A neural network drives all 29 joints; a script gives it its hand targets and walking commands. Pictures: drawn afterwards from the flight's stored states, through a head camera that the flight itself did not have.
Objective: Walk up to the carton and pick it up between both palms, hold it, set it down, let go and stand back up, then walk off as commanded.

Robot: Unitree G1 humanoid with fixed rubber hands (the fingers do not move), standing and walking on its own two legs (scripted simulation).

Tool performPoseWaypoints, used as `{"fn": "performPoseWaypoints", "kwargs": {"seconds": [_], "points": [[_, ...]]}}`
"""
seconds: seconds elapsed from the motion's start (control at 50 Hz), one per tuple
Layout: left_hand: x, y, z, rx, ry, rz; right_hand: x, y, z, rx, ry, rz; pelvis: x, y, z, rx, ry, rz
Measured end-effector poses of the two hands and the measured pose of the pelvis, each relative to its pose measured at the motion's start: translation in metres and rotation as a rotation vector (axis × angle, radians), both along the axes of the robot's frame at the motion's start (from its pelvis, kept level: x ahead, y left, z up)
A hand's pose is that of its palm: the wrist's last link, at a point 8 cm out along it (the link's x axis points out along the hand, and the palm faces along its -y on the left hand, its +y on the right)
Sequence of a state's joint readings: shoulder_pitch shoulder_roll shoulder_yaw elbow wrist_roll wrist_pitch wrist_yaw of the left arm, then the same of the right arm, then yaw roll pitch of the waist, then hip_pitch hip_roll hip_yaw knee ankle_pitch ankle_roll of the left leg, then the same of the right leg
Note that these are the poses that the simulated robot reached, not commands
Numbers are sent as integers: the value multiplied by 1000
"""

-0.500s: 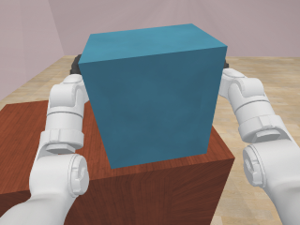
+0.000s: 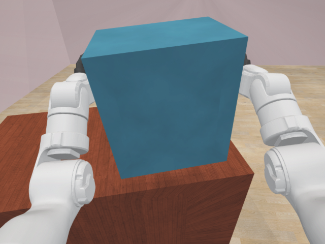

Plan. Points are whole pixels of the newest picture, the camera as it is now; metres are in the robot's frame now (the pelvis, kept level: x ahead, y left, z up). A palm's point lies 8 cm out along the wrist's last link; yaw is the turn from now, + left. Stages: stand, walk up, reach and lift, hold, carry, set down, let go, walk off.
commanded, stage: reach and lift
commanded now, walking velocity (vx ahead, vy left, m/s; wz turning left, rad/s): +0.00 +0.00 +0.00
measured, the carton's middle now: (164, 98) +0.38 -0.01 +0.25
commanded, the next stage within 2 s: hold in 0.12 s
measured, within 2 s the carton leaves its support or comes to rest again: neither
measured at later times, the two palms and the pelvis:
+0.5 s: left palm (78, 78) +0.37 +0.18 +0.32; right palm (242, 69) +0.37 -0.18 +0.32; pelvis +0.00 +0.00 +0.00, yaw +0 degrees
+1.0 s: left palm (74, 69) +0.36 +0.18 +0.34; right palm (249, 59) +0.35 -0.18 +0.35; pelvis -0.01 +0.00 +0.00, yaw +0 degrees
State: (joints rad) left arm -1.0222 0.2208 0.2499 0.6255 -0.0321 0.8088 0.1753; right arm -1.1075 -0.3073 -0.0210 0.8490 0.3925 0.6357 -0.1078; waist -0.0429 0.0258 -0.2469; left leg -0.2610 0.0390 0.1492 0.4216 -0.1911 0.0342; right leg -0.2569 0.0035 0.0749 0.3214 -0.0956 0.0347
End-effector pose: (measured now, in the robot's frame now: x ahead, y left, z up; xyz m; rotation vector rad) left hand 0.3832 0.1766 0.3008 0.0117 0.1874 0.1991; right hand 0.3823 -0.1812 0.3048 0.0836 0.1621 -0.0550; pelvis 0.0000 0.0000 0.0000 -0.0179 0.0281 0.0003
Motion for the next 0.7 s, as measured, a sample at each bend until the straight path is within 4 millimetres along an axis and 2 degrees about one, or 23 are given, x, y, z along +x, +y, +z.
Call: {"fn": "performPoseWaypoints", "kwargs": {"seconds": [0.34, 0.7], "points": [[-7, 2, 11, 4, -4, -3, -7, 2, 12, -2, -4, -1, -1, 0, 0, 0, -1, 0], [-27, 2, 26, 23, -15, -11, -27, 2, 28, 5, -16, -6, -10, -1, 0, 1, -17, 1]]}}
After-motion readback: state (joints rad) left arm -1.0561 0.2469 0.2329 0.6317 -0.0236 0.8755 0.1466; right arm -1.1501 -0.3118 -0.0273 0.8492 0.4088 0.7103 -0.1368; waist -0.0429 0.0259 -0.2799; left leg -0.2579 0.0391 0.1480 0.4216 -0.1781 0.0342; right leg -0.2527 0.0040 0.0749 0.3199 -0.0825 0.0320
